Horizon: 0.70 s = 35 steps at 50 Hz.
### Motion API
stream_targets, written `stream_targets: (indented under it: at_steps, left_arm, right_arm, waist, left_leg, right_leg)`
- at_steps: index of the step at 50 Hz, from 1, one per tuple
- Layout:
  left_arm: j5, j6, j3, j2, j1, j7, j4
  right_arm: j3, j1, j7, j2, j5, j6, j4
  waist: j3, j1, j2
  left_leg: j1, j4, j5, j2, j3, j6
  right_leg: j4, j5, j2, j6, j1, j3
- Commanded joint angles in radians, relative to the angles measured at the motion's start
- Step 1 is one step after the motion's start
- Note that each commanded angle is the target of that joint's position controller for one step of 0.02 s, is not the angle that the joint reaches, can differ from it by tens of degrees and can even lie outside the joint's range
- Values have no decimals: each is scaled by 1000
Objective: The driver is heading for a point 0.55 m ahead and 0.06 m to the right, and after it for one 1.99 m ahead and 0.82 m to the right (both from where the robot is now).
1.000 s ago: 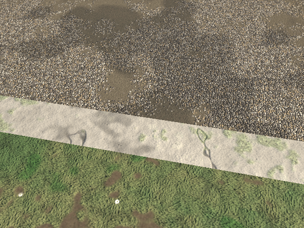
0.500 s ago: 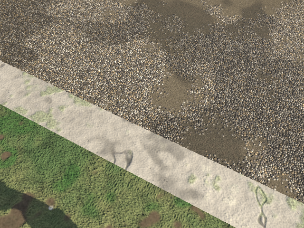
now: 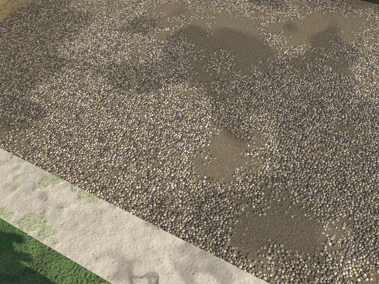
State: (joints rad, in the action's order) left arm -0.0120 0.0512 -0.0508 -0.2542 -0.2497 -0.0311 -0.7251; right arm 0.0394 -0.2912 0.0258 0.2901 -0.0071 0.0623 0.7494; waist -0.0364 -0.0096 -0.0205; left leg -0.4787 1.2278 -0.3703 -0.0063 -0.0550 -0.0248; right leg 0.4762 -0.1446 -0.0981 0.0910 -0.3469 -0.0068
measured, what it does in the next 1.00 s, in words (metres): walks ahead, turning right: left foot, then right foot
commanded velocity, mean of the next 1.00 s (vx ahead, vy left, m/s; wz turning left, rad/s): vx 0.50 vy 0.00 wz -0.29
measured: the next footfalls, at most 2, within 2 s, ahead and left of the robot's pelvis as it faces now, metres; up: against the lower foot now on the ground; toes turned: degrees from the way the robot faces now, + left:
left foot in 0.32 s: +0.32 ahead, +0.11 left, +0.00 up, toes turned -15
right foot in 0.72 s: +0.30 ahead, -0.12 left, +0.00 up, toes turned -14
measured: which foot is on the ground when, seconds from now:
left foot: up 0.00-0.30, down 0.32-0.72, up 0.74-1.00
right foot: down 0.00-0.32, up 0.34-0.70, down 0.72-1.00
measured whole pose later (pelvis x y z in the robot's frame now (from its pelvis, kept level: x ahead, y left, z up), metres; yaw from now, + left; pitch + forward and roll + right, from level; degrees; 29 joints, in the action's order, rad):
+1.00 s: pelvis +0.27 -0.02 +0.00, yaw -18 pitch -1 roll -1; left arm -0.01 -0.04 0.03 -0.19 -0.24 -0.01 -0.66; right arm 0.02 -0.10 0.03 0.27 0.02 -0.06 0.66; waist -0.01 -0.03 -0.03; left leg -0.43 0.74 -0.29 0.03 -0.09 0.05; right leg 0.53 -0.25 -0.09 0.06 -0.26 -0.03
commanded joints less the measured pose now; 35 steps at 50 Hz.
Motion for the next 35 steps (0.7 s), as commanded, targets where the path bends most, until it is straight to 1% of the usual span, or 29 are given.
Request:
stream_targets:
  at_steps: [1,3,4,5,7,8,11,12,13,14,15,16,17,18,19,20,21,22,23,24,26,27,29,30,31,32,33,34,35]
  left_arm:
    - [-8,13,-30,-109,-15,15,75]
    - [1,15,-41,-135,-55,28,71]
    - [5,12,-46,-145,-67,34,71]
    - [15,-3,-50,-147,-85,42,68]
    - [13,-35,-49,-142,-99,55,77]
    - [17,-49,-48,-142,-118,60,72]
    - [23,-82,-49,-132,-172,68,78]
    - [21,-85,-50,-138,-171,72,88]
    - [-7,-71,-66,-214,-161,52,88]
    - [-5,-62,-61,-190,-168,45,97]
    - [0,-55,-55,-175,-155,47,101]
    - [20,-48,-50,-146,-124,51,119]
    - [41,-40,-26,-60,-175,50,152]
    - [23,-42,-25,-92,-148,62,171]
    - [1,-42,-35,-127,-99,70,148]
    - [0,-45,-32,-114,-76,64,146]
    - [-5,-54,-28,-97,-76,57,144]
    - [-13,-70,-22,-79,-73,53,148]
    - [-7,-90,-23,-86,-81,51,139]
    - [-7,-107,-24,-87,-88,50,134]
    - [-5,-125,-22,-91,-63,48,136]
    - [-3,-130,-16,-86,-37,50,141]
    - [-8,-132,0,-69,20,46,156]
    - [3,-133,12,-49,69,35,173]
    - [3,-132,19,-43,94,27,177]
    - [6,-133,22,-44,99,18,176]
    - [2,-127,26,-39,92,12,178]
    - [7,-121,31,-27,59,11,170]
    - [-2,-112,32,-17,-5,12,147]
  right_arm:
    - [24,-59,16,95,14,13,-56]
    - [16,-13,23,84,23,10,-61]
    - [8,28,21,66,31,14,-66]
    - [0,63,19,56,35,16,-68]
    - [-9,122,3,42,30,24,-68]
    - [-10,147,-4,43,26,24,-73]
    - [-13,210,-20,45,15,27,-98]
    - [-14,222,-20,57,16,33,-108]
    - [-5,203,-17,81,42,-1,-110]
    - [-4,175,-9,75,42,-9,-108]
    - [-2,110,-2,78,45,-6,-102]
    - [16,-36,6,131,61,-1,-86]
    - [47,-167,12,244,62,-5,-73]
    - [59,-151,15,240,31,-22,-64]
    - [44,-105,16,165,18,-26,-87]
    - [32,-62,14,120,27,-30,-95]
    - [20,-42,10,86,37,-33,-88]
    - [14,-35,8,70,37,-30,-77]
    - [11,-34,-1,60,28,-26,-73]
    - [14,-48,-9,76,13,-16,-56]
    - [19,-62,-14,96,8,-10,-38]
    - [20,-53,-14,100,7,-5,-37]
    - [22,-40,-15,113,7,-7,-37]
    - [19,8,-15,111,14,-16,-61]
    - [22,8,-15,123,18,-24,-67]
    - [28,-27,-14,141,22,-35,-62]
    - [31,-36,-9,147,16,-43,-61]
    - [32,-12,-5,149,8,-54,-69]
    - [31,18,3,139,11,-59,-75]
  waist:
    - [53,37,106]
    - [60,30,84]
    - [65,17,76]
    - [66,4,101]
    - [81,-17,110]
    - [74,-25,102]
    - [32,-47,98]
    - [25,-43,102]
    - [55,-35,117]
    - [45,-29,126]
    - [45,17,120]
    - [91,86,64]
    - [250,95,-155]
    - [253,90,-247]
    - [153,93,-104]
    - [135,76,-69]
    - [109,51,-60]
    - [86,30,-87]
    - [76,22,-98]
    - [85,7,-111]
    - [81,-5,-119]
    - [71,-11,-106]
    - [59,-13,-107]
    - [57,-14,-118]
    - [65,4,-150]
    - [87,26,-181]
    - [94,30,-164]
    - [82,-1,-141]
    - [56,-48,-90]
  left_leg:
    - [-158,-99,58,-62,-40,23]
    - [-174,-213,126,-53,-29,44]
    - [-164,-301,198,-53,-28,47]
    - [-141,-386,259,-46,-24,50]
    - [-45,-504,381,-9,-9,51]
    - [-22,-541,416,0,-8,46]
    - [19,-636,399,12,-27,37]
    - [41,-665,371,16,-37,30]
    - [83,-621,257,58,63,31]
    - [147,-658,230,52,45,18]
    - [231,-729,208,47,21,5]
    - [385,-759,125,-58,-117,-32]
    - [645,-788,113,-306,-420,-133]
    - [621,-855,128,-419,-668,-195]
    - [531,-840,225,-393,-583,-191]
    - [453,-830,329,-345,-474,-189]
    - [379,-833,397,-301,-368,-176]
    - [308,-840,425,-268,-297,-166]
    - [266,-836,520,-245,-248,-163]
    - [233,-833,582,-227,-210,-158]
    - [201,-838,558,-223,-177,-168]
    - [177,-841,534,-223,-161,-167]
    - [148,-831,454,-206,-117,-149]
    - [102,-815,450,-178,-61,-125]
    - [85,-810,410,-165,-48,-120]
    - [101,-814,345,-161,-72,-120]
    - [91,-832,281,-175,-110,-115]
    - [65,-823,186,-178,-125,-102]
    - [8,-769,167,-166,-112,-65]
  right_leg:
    - [-242,26,235,185,122,-379]
    - [-228,154,231,190,116,-342]
    - [-214,207,221,179,117,-313]
    - [-189,259,198,162,107,-284]
    - [-149,305,172,128,66,-260]
    - [-134,270,167,111,53,-269]
    - [-112,97,186,108,60,-367]
    - [-99,64,192,107,73,-403]
    - [-74,148,195,105,77,-396]
    - [-48,140,187,99,65,-432]
    - [11,85,158,76,45,-432]
    - [218,29,101,44,-30,-385]
    - [542,-276,-27,-3,-210,-198]
    - [710,-472,-44,-6,-389,-137]
    - [798,-402,-1,-11,-413,-184]
    - [850,-349,10,-28,-382,-172]
    - [843,-312,29,-40,-350,-167]
    - [814,-295,42,-54,-319,-161]
    - [791,-297,37,-74,-275,-147]
    - [775,-272,26,-89,-233,-148]
    - [737,-228,16,-101,-218,-138]
    - [693,-196,19,-100,-210,-135]
    - [554,-152,47,-90,-175,-98]
    - [439,-159,47,-97,-95,-59]
    - [383,-193,42,-97,-40,-3]
    - [369,-255,31,-91,-4,33]
    - [343,-239,28,-80,44,48]
    - [242,-200,41,-65,106,46]
    - [99,-95,55,-47,217,20]
Velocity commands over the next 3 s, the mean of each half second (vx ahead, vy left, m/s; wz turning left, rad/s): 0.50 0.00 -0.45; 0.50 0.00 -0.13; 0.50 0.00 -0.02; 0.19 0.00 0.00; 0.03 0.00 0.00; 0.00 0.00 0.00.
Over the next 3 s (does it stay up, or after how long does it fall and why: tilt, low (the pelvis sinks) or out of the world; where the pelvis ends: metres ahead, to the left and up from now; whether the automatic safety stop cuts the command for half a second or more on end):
stays up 0.33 -0.05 0.02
